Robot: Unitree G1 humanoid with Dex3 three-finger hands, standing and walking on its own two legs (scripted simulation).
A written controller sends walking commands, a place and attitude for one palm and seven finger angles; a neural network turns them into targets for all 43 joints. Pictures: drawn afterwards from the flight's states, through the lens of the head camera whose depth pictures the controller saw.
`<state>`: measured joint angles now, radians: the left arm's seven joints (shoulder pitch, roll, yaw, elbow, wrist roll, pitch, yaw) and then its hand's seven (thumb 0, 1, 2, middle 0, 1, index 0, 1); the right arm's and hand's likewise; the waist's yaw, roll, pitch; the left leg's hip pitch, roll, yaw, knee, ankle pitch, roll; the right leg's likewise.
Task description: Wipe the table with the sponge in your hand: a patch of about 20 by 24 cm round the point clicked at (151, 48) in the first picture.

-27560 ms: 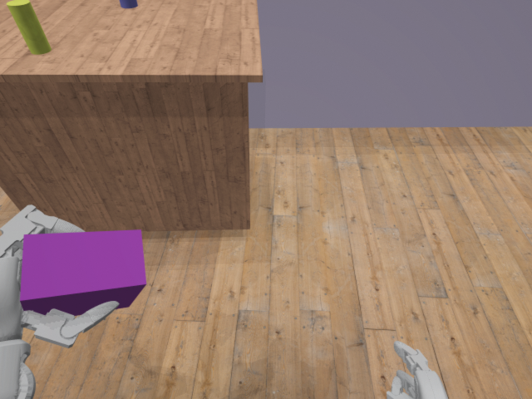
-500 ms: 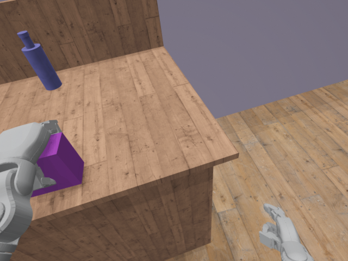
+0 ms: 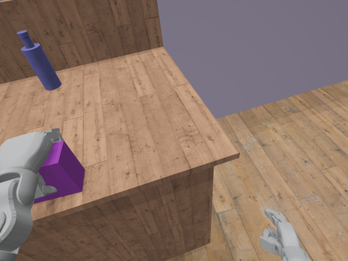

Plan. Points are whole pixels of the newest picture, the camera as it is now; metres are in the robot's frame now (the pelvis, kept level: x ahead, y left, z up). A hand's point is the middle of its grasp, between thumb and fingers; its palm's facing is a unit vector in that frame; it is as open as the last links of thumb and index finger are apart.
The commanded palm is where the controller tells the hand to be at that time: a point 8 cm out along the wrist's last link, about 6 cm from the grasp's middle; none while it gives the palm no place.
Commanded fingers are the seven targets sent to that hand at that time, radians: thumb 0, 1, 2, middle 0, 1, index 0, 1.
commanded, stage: lower the sponge onto the table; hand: left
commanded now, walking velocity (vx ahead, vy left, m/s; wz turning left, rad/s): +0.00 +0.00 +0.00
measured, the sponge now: (51, 177) +0.23 +0.32 +0.11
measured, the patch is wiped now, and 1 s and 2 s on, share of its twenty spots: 0.00 0.15 0.25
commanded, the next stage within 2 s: wipe forward along the first lane in 0.04 s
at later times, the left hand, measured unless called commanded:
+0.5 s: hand (45, 154) +0.26 +0.33 +0.15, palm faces +0.04 -0.01 -1.00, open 10.4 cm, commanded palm +0.24 +0.33 +0.19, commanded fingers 0.00 0.10 1.30 -1.20 -1.60 -1.20 -1.60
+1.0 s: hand (50, 138) +0.31 +0.36 +0.14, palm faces -0.03 +0.00 -1.00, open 10.4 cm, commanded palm +0.29 +0.35 +0.17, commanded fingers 0.00 0.10 1.30 -1.20 -1.60 -1.20 -1.60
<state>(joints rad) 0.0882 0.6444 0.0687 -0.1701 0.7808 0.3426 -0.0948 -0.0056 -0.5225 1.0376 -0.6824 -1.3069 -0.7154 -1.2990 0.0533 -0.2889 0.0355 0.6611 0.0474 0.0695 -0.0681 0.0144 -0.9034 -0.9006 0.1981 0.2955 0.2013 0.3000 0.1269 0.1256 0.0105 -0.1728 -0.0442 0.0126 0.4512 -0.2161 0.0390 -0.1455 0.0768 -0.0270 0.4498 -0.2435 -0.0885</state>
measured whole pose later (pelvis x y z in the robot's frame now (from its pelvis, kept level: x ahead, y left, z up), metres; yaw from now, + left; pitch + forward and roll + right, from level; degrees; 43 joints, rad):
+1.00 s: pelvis +0.00 -0.01 +0.00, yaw +2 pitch +1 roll +0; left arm -0.31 0.68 0.06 0.35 0.86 0.23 -0.12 0.00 -0.52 1.04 -0.68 -1.31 -0.71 -1.31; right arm 0.13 -0.32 0.02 0.69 0.07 0.13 -0.07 0.01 -0.90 -0.90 0.20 0.30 0.20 0.30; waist 0.07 0.11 -0.02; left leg -0.27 -0.04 -0.02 0.49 -0.23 0.03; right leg -0.23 0.08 -0.06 0.46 -0.25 -0.10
